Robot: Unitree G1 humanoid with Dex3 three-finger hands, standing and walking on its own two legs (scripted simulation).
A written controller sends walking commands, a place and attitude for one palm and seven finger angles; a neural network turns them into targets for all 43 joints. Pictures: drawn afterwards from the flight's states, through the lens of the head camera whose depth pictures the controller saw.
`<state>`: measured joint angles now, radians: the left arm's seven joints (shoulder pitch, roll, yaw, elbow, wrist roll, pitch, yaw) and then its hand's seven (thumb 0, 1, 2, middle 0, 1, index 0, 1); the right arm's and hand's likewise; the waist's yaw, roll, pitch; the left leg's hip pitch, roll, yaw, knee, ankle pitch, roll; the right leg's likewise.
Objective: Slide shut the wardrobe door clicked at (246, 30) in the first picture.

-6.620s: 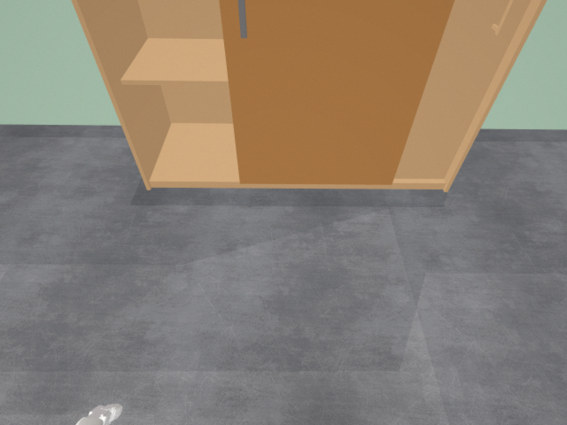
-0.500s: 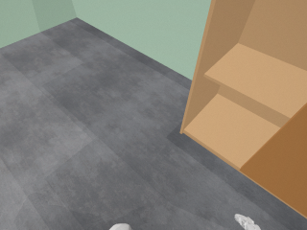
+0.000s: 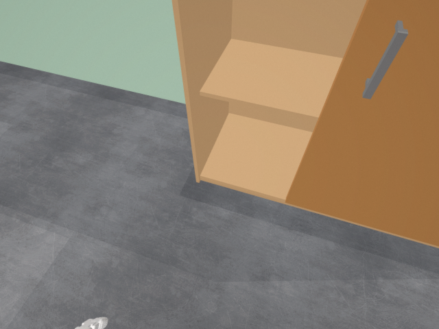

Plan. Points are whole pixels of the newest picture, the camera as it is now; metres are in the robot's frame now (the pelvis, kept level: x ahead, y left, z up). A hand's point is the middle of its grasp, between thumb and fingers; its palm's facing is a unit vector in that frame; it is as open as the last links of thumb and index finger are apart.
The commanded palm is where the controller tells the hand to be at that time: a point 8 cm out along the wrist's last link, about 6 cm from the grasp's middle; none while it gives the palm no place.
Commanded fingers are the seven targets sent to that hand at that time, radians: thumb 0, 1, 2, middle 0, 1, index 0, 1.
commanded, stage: turn to face it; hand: right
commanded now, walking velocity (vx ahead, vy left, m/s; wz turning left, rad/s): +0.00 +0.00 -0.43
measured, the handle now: (382, 62) +0.68 -0.36 +0.10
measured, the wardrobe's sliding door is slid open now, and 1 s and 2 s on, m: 0.46 0.46 0.46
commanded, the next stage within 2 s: take the last steps up to it in 0.42 s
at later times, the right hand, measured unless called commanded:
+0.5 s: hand out of the picture +0.08 -0.22 -0.14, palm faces +0.18 +0.95 -0.24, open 7.4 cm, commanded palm none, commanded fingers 0.00 -0.90 -0.90 0.20 0.30 0.20 0.30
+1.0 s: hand out of the picture -0.09 -0.16 -0.15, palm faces +0.38 +0.91 -0.17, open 7.4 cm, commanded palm none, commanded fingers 0.00 -0.90 -0.90 0.20 0.30 0.20 0.30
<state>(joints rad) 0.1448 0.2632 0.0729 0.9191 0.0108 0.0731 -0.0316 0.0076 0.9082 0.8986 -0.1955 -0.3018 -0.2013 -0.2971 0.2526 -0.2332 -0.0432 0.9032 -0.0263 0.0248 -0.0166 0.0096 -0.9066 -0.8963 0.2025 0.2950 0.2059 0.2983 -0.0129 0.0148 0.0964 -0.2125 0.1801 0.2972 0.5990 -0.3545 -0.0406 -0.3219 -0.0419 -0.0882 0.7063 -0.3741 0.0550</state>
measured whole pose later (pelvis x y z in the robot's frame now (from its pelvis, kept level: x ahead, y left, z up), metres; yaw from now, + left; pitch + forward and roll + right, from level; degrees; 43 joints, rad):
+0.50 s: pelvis +0.01 -0.01 +0.01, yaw -10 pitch -1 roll +0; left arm 0.25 0.18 0.03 0.96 0.02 0.04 0.01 0.00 0.90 0.90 -0.20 -0.30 -0.21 -0.30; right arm 0.16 -0.21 -0.04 0.92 0.00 0.05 -0.02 0.01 -0.91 -0.90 0.20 0.29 0.20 0.30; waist 0.03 -0.01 0.05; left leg -0.34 0.05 0.03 0.76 -0.41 -0.07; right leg -0.19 0.06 0.04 0.47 -0.25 -0.04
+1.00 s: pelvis +0.04 -0.03 +0.02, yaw -16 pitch +0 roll +1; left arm 0.26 0.21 0.07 1.05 0.02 0.03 -0.03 0.01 0.91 0.90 -0.19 -0.30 -0.20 -0.30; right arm 0.47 -0.14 -0.03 1.11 -0.03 -0.04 -0.01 0.01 -0.91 -0.90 0.20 0.29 0.20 0.30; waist -0.06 -0.01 0.00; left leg -0.09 0.07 0.14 0.34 -0.24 -0.02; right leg -0.37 -0.08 -0.06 0.70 -0.32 0.02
